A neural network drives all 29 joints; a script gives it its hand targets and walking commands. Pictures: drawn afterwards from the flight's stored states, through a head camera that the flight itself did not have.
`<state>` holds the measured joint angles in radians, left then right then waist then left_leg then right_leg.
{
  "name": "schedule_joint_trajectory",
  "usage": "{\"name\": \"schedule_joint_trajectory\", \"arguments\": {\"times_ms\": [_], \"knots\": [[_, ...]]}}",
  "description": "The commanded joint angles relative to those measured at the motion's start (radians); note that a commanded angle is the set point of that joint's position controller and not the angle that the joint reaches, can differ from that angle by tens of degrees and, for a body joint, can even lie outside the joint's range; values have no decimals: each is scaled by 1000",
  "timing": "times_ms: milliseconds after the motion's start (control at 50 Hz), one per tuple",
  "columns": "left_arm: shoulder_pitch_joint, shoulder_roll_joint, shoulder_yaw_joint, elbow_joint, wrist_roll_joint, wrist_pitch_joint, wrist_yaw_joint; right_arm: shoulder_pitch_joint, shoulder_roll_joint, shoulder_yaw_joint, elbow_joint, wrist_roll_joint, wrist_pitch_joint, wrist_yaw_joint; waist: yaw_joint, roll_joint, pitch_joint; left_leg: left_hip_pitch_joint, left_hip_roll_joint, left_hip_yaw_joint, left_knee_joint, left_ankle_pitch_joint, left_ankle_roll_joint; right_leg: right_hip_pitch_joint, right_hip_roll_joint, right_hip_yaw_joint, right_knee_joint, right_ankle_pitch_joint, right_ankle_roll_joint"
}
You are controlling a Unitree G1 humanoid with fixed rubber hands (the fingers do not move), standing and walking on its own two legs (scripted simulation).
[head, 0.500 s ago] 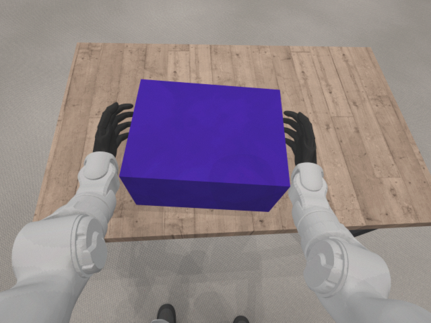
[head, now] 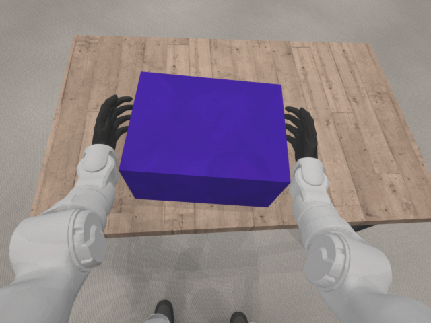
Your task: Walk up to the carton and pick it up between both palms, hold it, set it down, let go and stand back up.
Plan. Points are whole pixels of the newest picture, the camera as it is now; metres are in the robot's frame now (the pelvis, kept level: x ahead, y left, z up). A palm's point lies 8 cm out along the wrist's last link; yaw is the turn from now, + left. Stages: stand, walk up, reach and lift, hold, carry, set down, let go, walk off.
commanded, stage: set down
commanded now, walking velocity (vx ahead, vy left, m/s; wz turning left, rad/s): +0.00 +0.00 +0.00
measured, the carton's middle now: (207, 142) +0.46 +0.01 -0.03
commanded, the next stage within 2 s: none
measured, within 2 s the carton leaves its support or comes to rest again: neither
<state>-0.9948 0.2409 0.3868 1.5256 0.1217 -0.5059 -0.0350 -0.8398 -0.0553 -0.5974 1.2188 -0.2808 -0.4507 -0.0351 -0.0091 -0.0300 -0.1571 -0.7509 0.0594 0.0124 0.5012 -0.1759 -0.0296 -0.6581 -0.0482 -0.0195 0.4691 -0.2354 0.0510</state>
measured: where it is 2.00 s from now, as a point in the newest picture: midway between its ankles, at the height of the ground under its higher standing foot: outside the picture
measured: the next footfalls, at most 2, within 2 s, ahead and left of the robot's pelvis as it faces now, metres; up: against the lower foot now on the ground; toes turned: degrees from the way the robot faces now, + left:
none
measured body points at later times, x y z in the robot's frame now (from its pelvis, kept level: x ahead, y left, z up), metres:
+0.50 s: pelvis -0.01 +0.00 -0.02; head +0.14 +0.01 +0.40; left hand +0.46 +0.22 -0.02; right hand +0.46 -0.20 -0.02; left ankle +0.01 +0.14 -0.73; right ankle -0.03 -0.15 -0.73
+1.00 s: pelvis -0.03 +0.00 -0.02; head +0.09 +0.00 +0.41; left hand +0.40 +0.24 -0.01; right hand +0.41 -0.22 -0.01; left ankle +0.01 +0.13 -0.73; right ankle -0.03 -0.15 -0.73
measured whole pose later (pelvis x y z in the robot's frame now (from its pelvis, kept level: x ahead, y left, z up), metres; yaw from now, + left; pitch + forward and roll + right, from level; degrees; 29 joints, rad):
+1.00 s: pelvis -0.03 +0.00 -0.02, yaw +0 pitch +28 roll -2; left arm -0.83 0.35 -0.14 1.36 -0.42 -0.41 -0.06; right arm -0.76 -0.34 0.20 1.19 0.48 -0.35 -0.03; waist 0.01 0.02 -0.27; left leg -0.97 0.07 -0.02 0.70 -0.22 -0.04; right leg -0.88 -0.04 -0.03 0.69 -0.30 0.05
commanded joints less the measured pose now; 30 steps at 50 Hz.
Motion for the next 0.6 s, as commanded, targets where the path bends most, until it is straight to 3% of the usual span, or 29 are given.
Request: {"name": "schedule_joint_trajectory", "arguments": {"times_ms": [0, 20, 80, 160, 180, 200, 220, 240, 260, 280, 300, 360, 380, 400, 420, 440, 460, 520, 560, 580], "knots": [[-438, -191, -104, -49, 18, 9, -53, -415, 198, 195, 9, -31, 31, 89, 21, 55, -523, 417, -40, 84, 32, 302, -11, 142, 63, -89, -4, 209, -18], [-450, -158, -120, -60, 9, 10, -45, -399, 167, 211, 40, -6, 32, 82, 15, 82, -521, 421, -42, 81, 42, 299, -13, 119, 63, -82, 2, 200, -20], [-439, -18, -163, -36, -77, 4, -12, -429, 17, 258, 36, 83, 30, 48, 15, 62, -562, 373, -39, 77, 59, 316, -17, 123, 59, -70, 17, 225, -21], [-491, 212, -293, -22, -257, -14, 52, -474, -253, 386, 64, 320, 11, -18, -2, 112, -764, 364, -41, 54, 133, 442, -48, 101, 86, -61, 68, 360, -29], [-510, 187, -323, -10, -292, -19, 47, -513, -201, 444, 46, 366, 6, -26, 7, 98, -756, 350, -48, 58, 153, 455, -50, 112, 83, -59, 81, 370, -19], [-501, 227, -356, 3, -333, -26, 53, -519, -289, 471, 56, 422, 1, -31, -2, 116, -786, 371, -45, 50, 172, 498, -62, 95, 92, -61, 101, 399, -26], [-504, 203, -374, 10, -348, -29, 53, -518, -280, 500, 74, 443, -4, -36, 12, 106, -817, 399, -42, 53, 192, 540, -67, 75, 94, -67, 113, 410, -23], [-526, 210, -405, 23, -389, -33, 45, -546, -307, 522, 56, 480, -14, -47, -9, 103, -854, 384, -44, 51, 204, 542, -67, 70, 92, -72, 124, 437, -17], [-536, 178, -435, 12, -410, -44, 39, -556, -281, 536, 70, 485, -16, -46, -15, 107, -876, 361, -48, 54, 216, 546, -66, 56, 89, -72, 147, 451, -15], [-495, 156, -427, 83, -404, -37, 20, -520, -244, 570, 121, 507, -16, -47, -15, 62, -795, 323, -52, 55, 222, 524, -52, 67, 82, -62, 154, 472, 0], [-481, 204, -419, 74, -405, -43, 17, -495, -296, 581, 131, 528, -25, -49, -6, 91, -828, 324, -54, 61, 236, 571, -54, 92, 78, -53, 178, 550, 3], [-467, 217, -405, 115, -413, -50, -10, -522, -286, 666, 148, 595, -36, -43, 18, 65, -786, 269, -62, 60, 245, 576, -53, 113, 79, -44, 206, 586, 15], [-496, 228, -427, 65, -419, -57, -4, -536, -325, 661, 156, 609, -52, -46, 6, 108, -850, 300, -63, 62, 247, 586, -68, 108, 83, -52, 201, 576, 14], [-487, 245, -422, 72, -421, -57, -3, -549, -338, 673, 143, 627, -61, -42, 24, 104, -859, 287, -61, 58, 265, 596, -67, 81, 89, -52, 207, 550, 14], [-486, 233, -456, 47, -445, -59, -3, -541, -376, 663, 154, 630, -65, -38, -1, 127, -851, 323, -55, 46, 258, 591, -74, 33, 94, -72, 211, 502, 12], [-472, 268, -452, 44, -448, -59, 2, -520, -409, 668, 183, 639, -62, -31, 5, 138, -859, 337, -52, 41, 268, 605, -77, 1, 99, -75, 198, 472, 1], [-506, 278, -466, -13, -469, -67, 9, -548, -421, 667, 143, 649, -64, -27, 4, 160, -916, 358, -46, 35, 278, 609, -86, -32, 110, -81, 196, 397, -4], [-499, 284, -486, -22, -506, -61, 19, -560, -465, 686, 125, 669, -57, -8, -1, 129, -904, 378, -47, 29, 285, 604, -89, -68, 112, -95, 199, 375, 2], [-435, 300, -510, -43, -550, -60, 5, -525, -474, 720, 72, 693, -44, -1, 2, 73, -945, 351, -54, 38, 291, 589, -68, -3, 106, -89, 216, 450, 13], [-460, 278, -534, -37, -566, -50, -2, -546, -490, 708, 82, 690, -31, 4, -23, 61, -926, 325, -57, 37, 278, 520, -62, -18, 106, -96, 214, 414, 12]]}}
